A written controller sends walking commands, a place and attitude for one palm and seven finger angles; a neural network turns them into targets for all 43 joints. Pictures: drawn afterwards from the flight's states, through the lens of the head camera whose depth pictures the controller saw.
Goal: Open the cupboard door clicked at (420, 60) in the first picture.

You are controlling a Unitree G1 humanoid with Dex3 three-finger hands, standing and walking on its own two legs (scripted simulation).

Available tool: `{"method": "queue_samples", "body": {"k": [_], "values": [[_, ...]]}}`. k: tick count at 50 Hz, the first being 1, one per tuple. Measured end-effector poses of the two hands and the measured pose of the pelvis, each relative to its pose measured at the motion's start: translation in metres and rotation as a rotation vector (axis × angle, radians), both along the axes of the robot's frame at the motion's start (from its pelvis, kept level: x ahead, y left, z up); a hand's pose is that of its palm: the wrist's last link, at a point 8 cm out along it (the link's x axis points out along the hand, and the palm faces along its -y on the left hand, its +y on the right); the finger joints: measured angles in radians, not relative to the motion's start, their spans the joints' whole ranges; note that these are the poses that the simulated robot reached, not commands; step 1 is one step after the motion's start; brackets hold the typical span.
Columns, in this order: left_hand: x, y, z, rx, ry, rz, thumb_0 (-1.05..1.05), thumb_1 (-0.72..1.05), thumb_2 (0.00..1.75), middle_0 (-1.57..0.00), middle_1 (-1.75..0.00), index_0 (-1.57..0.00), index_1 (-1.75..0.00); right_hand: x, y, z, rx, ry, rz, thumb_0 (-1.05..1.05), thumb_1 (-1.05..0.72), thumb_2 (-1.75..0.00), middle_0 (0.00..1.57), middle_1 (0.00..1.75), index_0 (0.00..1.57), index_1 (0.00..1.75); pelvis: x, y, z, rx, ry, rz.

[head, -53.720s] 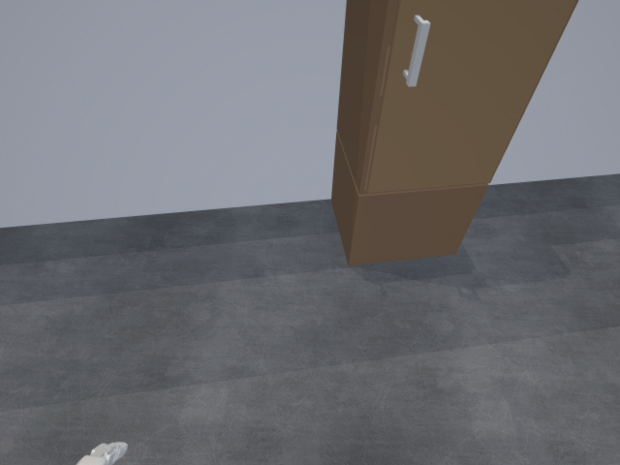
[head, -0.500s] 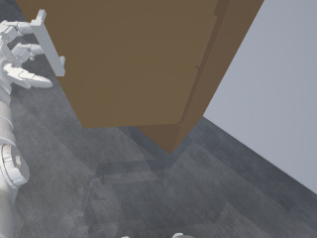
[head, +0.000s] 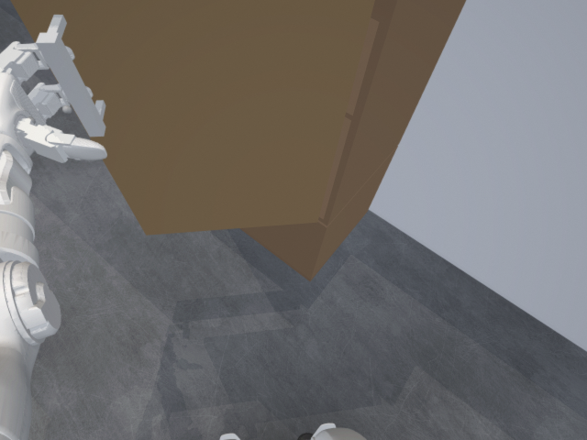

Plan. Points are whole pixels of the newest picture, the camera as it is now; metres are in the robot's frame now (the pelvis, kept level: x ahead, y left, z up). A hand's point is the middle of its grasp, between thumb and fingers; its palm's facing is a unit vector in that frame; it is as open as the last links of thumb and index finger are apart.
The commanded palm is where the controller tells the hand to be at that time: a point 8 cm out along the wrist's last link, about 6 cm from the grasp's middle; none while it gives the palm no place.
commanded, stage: slide the fingers in behind the handle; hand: left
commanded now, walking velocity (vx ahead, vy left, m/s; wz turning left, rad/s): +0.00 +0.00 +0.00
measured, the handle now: (78, 80) +0.56 +0.24 +0.14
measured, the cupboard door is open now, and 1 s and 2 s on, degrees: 46 45 54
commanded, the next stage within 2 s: close the thumb around the handle in 0.66 s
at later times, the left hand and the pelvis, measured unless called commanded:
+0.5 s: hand (81, 105) +0.52 +0.23 +0.14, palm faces +0.02 -1.00 +0.02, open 13.9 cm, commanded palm +0.50 +0.28 +0.13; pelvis +0.01 +0.01 +0.00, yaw -1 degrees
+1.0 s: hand (89, 107) +0.52 +0.22 +0.13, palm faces +0.04 -1.00 +0.01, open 12.4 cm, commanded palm +0.49 +0.27 +0.13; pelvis +0.01 +0.01 +0.00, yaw +0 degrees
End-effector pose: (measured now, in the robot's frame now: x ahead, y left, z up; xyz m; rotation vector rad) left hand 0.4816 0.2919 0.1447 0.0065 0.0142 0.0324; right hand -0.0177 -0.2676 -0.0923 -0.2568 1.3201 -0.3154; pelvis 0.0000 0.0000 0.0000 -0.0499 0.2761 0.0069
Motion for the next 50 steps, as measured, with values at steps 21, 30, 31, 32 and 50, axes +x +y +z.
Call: {"method": "queue_samples", "body": {"k": [21, 30, 31, 32, 50], "values": [[0.018, -0.010, -0.011, -0.022, 0.014, -0.010, -0.01, -0.50, 0.30, -0.31, -1.21, -0.32, -1.22, -0.006, 0.009, 0.001, 0.013, 0.034, -0.023, 0.01, -0.91, -0.90, 0.20, 0.30, 0.20, 0.30, 0.010, 0.003, 0.000, -0.004, 0.023, -0.009], [0.017, -0.010, -0.008, -0.029, 0.015, -0.008, -0.01, -0.50, 0.30, -0.30, -1.20, -0.31, -1.21, 0.013, 0.015, -0.003, 0.031, 0.001, -0.005, 0.01, -0.91, -0.90, 0.20, 0.30, 0.20, 0.30, 0.015, 0.008, 0.000, -0.006, 0.013, -0.005], [0.017, -0.010, -0.008, -0.029, 0.016, -0.007, -0.01, -0.50, 0.30, -0.30, -1.20, -0.31, -1.21, 0.015, 0.016, -0.003, 0.031, -0.003, -0.001, 0.01, -0.91, -0.90, 0.20, 0.30, 0.20, 0.30, 0.015, 0.008, 0.000, -0.005, 0.013, -0.004], [0.017, -0.010, -0.008, -0.028, 0.016, -0.006, -0.01, -0.50, 0.30, -0.30, -1.20, -0.32, -1.21, 0.017, 0.016, -0.004, 0.032, -0.006, 0.002, 0.01, -0.91, -0.90, 0.20, 0.30, 0.20, 0.30, 0.015, 0.008, 0.000, -0.005, 0.013, -0.003], [0.017, -0.017, -0.012, -0.014, 0.018, 0.010, -0.01, -0.25, 0.40, -0.32, -1.23, -0.32, -1.23, 0.009, 0.012, -0.003, 0.021, -0.008, 0.005, 0.01, -0.91, -0.90, 0.20, 0.30, 0.20, 0.30, 0.008, 0.007, -0.001, -0.003, 0.012, -0.002]]}}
